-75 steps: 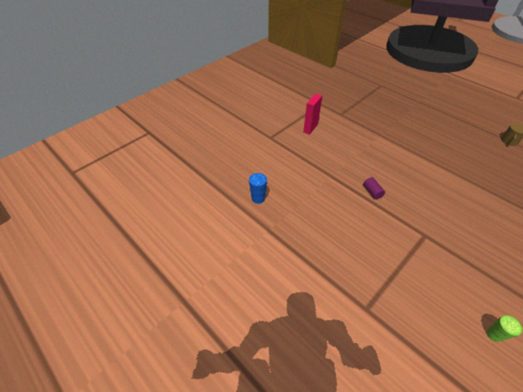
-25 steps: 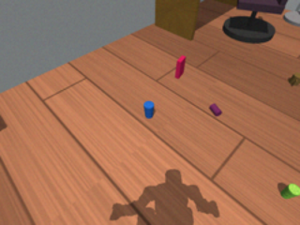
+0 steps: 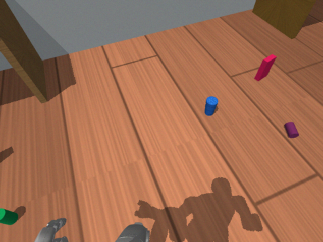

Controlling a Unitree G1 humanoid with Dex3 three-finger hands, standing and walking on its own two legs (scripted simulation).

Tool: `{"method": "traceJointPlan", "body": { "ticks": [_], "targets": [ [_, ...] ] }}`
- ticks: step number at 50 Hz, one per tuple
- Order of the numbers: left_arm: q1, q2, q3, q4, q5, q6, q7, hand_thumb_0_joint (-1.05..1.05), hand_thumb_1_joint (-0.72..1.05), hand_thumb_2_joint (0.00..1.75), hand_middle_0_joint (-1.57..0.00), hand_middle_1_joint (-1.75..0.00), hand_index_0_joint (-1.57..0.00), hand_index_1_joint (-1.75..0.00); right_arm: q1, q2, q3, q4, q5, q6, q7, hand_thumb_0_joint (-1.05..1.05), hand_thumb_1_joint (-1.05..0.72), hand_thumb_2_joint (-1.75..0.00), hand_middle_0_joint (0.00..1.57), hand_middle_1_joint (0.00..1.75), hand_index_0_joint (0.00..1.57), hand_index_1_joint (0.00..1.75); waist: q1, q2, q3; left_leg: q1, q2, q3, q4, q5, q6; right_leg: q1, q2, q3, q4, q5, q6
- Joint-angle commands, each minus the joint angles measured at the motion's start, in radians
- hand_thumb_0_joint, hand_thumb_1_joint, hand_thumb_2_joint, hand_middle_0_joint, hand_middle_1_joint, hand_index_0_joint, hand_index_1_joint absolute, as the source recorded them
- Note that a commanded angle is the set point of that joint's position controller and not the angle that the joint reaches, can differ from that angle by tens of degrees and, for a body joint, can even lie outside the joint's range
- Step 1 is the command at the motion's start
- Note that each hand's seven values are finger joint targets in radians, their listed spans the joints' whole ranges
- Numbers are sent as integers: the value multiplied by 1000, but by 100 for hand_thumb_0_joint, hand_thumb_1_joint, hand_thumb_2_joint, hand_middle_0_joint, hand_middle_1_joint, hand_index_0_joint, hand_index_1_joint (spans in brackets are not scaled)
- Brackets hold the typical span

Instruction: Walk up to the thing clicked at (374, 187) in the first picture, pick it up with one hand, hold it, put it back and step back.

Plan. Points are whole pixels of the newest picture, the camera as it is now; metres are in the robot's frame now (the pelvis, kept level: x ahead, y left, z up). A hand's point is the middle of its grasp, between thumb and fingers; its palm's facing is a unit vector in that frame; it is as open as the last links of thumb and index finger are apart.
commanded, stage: walk up
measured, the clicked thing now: (291, 129) +0.87 -0.90 -0.75
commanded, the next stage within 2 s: none
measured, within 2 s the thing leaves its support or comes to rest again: neither
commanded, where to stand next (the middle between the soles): +0.08 +0.04 m, yaw +78 degrees
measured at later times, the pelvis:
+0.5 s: pelvis +0.02 +0.00 -0.01, yaw +28 degrees
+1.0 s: pelvis +0.03 -0.03 -0.02, yaw +52 degrees
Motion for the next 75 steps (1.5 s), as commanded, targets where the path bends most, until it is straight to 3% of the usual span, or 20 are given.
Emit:
{"method": "traceJointPlan", "body": {
  "ticks": [1, 5, 11, 13, 14, 18, 29, 31, 32, 34, 37, 42, 50, 52, 54, 58, 67, 72, 74, 75],
  "targets": [
    [-58, 202, 59, -125, -4, -49, 9, 0, 90, 90, -20, -30, -20, -30, 57, -150, -33, -100, -4, -22, 28, 0, -90, -90, 20, 30, 20, 30, -3, -116, -85, -66, 61, 51, -38, 83, 11, 160, -205, 55, -117, 424, -92],
    [42, 246, 66, -154, 0, -49, -6, 0, 90, 90, -20, -30, -20, -30, -56, -147, -32, -177, -1, -22, 39, 0, -90, -90, 20, 30, 20, 30, 69, -124, -64, 3, 74, 95, -210, 64, 22, 154, -265, 29, -97, 374, -98],
    [33, 250, 56, -209, -13, -38, -11, 0, 90, 90, -20, -30, -20, -30, 112, -191, -76, -174, -9, -37, 12, 0, -90, -90, 20, 30, 20, 30, -39, 1, -168, 361, 4, 139, -451, 53, 93, -41, -255, -96, 232, 295, -22],
    [64, 143, 32, -250, -28, -37, -17, 0, 90, 90, -20, -30, -20, -30, 101, -338, -109, -226, -23, -44, -10, 0, -90, -90, 20, 30, 20, 30, -38, 370, -170, 559, 296, -523, -593, 215, 285, -476, 52, -115, 633, -335, 99],
    [7, 207, 48, -258, -14, -38, -12, 0, 90, 90, -20, -30, -20, -30, 128, -342, -118, -231, -8, -46, -14, 0, -90, -90, 20, 30, 20, 30, -63, 284, -179, 468, 378, -669, -623, 256, 361, -414, -5, 79, 654, -383, 75],
    [127, 220, 46, -209, -27, -41, -14, 0, 90, 90, -20, -30, -20, -30, -13, -225, -74, -303, 7, -40, -25, 0, -90, -90, 20, 30, 20, 30, 10, 154, -145, 380, 188, -274, -574, 253, 200, -356, -58, 99, 522, -216, 52],
    [262, 194, 65, -193, -37, -76, 43, 0, 90, 90, -20, -30, -20, -30, -55, -222, -88, -411, -23, -20, 16, 0, -90, -90, 20, 30, 20, 30, 62, 121, -209, 59, 51, -348, -347, 350, 139, 54, 57, 75, 1, 18, 16],
    [254, 340, 96, -215, -7, -86, 55, 0, 90, 90, -20, -30, -20, -30, -2, -122, -62, -402, -2, -16, 8, 0, -90, -90, 20, 30, 20, 30, 64, -275, -171, -227, -144, -124, 6, -144, 8, 170, -365, 547, -200, 42, -75],
    [166, 360, 88, -239, -3, -87, 59, 0, 90, 90, -20, -30, -20, -30, 30, -178, -69, -376, -32, -18, -9, 0, -90, -90, 20, 30, 20, 30, 11, -133, -169, -193, -48, -109, 113, -177, -1, 53, -494, 608, -184, 55, -154],
    [71, 325, 83, -259, -15, -91, 48, 0, 90, 90, -20, -30, -20, -30, 59, -239, -95, -346, -32, -15, 1, 0, -90, -90, 20, 30, 20, 30, -27, -99, -86, -118, 23, -108, 242, -109, -11, -101, -464, 507, -203, -11, -224],
    [133, 283, 67, -217, -17, -101, 49, 0, 90, 90, -20, -30, -20, -30, 79, -202, -91, -311, -24, -19, 35, 0, -90, -90, 20, 30, 20, 30, -15, -142, -85, -105, 15, -65, 208, 41, -1, -48, -241, 177, -99, 125, -74],
    [201, 308, 88, -247, 1, -99, 26, 0, 90, 90, -20, -30, -20, -30, 21, -197, -81, -300, 6, -25, 33, 0, -90, -90, 20, 30, 20, 30, 61, -220, -90, -146, 51, 15, 45, -4, -32, 93, -289, 131, -124, 17, -128],
    [136, 338, 79, -253, -7, -63, -14, 0, 90, 90, -20, -30, -20, -30, 120, -193, -77, -194, 26, -71, 1, 0, -90, -90, 20, 30, 20, 30, 6, -138, -141, 260, 11, 149, -333, 51, 4, -137, -331, -35, 56, -74, -95],
    [179, 226, 40, -253, -22, -43, -15, 0, 90, 90, -20, -30, -20, -30, 199, -273, -101, -170, 15, -89, -21, 0, -90, -90, 20, 30, 20, 30, -47, 167, -159, 428, 77, -137, -567, -91, 82, -330, -203, -98, 447, -177, -6],
    [161, 245, 37, -267, -24, -42, -3, 0, 90, 90, -20, -30, -20, -30, 150, -408, -114, -223, 7, -99, -35, 0, -90, -90, 20, 30, 20, 30, -37, 242, -98, 329, 385, -718, -656, -102, 281, -539, -76, 54, 656, -306, 53],
    [241, 267, 45, -185, -33, -54, 4, 0, 90, 90, -20, -30, -20, -30, 67, -262, -63, -219, 25, -111, -54, 0, -90, -90, 20, 30, 20, 30, 17, 199, -93, 342, 204, -316, -498, 332, 210, -469, -112, 111, 592, -144, 36],
    [170, 222, 35, -196, -41, -62, 26, 0, 90, 90, -20, -30, -20, -30, 134, -273, -62, -238, 14, -110, -67, 0, -90, -90, 20, 30, 20, 30, -17, 202, -149, 272, 187, -322, -346, 863, 239, -304, -34, 55, 433, -134, 28],
    [250, 220, 46, -154, -28, -85, 34, 0, 90, 90, -20, -30, -20, -30, 33, -232, -47, -272, 36, -80, -64, 0, -90, -90, 20, 30, 20, 30, 57, 91, -217, 106, 78, -281, -154, 525, 142, 4, -8, 87, 65, 94, -33],
    [244, 338, 72, -173, -11, -91, 35, 0, 90, 90, -20, -30, -20, -30, 55, -151, -17, -282, 42, -75, -74, 0, -90, -90, 20, 30, 20, 30, 55, -225, -186, -195, -120, -90, 113, -194, 46, 147, -388, 552, -99, 182, -164],
    [150, 371, 77, -195, -12, -88, 33, 0, 90, 90, -20, -30, -20, -30, 94, -209, -36, -253, 28, -67, -89, 0, -90, -90, 20, 30, 20, 30, 29, -218, -177, -175, -35, -89, 258, -299, 34, 45, -502, 668, -140, 105, -273]
  ]
}}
